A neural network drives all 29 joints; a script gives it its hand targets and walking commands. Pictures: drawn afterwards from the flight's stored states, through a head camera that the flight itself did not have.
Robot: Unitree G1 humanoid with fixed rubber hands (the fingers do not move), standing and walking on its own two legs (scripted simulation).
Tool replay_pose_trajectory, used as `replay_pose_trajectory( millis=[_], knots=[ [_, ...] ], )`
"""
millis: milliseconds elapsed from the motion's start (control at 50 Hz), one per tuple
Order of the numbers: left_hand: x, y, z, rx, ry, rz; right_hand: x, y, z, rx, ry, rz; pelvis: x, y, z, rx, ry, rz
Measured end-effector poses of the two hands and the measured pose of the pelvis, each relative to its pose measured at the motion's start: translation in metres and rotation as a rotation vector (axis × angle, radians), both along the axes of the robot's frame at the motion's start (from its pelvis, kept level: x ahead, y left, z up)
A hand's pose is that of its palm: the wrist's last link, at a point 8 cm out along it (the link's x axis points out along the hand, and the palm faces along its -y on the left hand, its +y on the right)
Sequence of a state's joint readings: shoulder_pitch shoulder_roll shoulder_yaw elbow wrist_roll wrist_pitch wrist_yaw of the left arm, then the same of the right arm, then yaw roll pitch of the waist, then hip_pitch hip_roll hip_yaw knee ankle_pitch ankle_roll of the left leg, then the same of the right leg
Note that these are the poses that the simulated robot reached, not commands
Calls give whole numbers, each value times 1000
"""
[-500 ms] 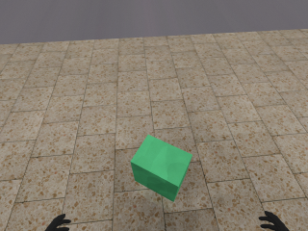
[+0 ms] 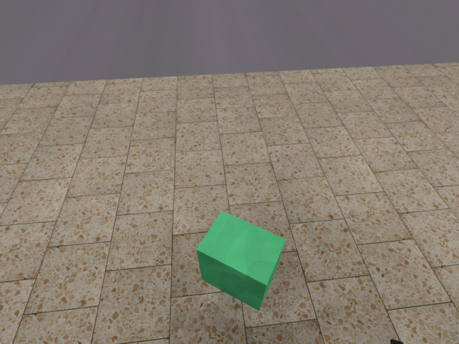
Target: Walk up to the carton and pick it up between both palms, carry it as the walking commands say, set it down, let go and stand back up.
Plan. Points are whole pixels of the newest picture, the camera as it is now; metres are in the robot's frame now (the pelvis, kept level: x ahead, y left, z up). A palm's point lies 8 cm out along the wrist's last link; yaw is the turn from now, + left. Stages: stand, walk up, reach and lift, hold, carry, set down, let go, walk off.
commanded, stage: walk up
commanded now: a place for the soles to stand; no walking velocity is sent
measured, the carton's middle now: (240, 261) +0.54 -0.03 -0.63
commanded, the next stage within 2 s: none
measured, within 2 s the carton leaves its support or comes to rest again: neither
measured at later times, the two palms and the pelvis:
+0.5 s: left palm out of the picture +0.08 +0.28 -0.11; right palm out of the picture +0.08 -0.30 -0.12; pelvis +0.01 -0.01 +0.00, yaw +0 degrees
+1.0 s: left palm out of the picture +0.11 +0.27 -0.12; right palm out of the picture +0.11 -0.31 -0.12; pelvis +0.04 -0.02 +0.00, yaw +0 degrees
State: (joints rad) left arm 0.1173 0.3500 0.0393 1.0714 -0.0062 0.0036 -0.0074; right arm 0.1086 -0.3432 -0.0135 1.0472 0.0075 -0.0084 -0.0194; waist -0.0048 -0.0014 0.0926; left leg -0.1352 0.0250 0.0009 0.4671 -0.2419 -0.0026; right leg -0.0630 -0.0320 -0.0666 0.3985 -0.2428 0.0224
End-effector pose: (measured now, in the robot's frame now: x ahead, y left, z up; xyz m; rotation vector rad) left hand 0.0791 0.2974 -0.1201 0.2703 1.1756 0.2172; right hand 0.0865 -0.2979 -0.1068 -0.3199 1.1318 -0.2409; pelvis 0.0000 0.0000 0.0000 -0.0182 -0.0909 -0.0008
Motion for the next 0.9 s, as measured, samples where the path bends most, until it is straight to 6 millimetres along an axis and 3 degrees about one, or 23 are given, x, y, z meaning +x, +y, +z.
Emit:
replay_pose_trajectory(
  millis=[300, 640, 900],
  knots=[
    [-29, -8, 2, 3, 80, 27, -21, 4, -10, 46, 65, -8, 0, -6, 4, 6, 31, 2],
    [19, -25, 8, 2, -2, -4, 5, -5, -11, 47, 35, -10, 22, -14, 4, 14, 38, -2],
    [27, -29, 4, 3, 23, 5, 15, -9, -13, 36, 58, -12, 37, -19, 3, 17, 44, -10]
  ],
)
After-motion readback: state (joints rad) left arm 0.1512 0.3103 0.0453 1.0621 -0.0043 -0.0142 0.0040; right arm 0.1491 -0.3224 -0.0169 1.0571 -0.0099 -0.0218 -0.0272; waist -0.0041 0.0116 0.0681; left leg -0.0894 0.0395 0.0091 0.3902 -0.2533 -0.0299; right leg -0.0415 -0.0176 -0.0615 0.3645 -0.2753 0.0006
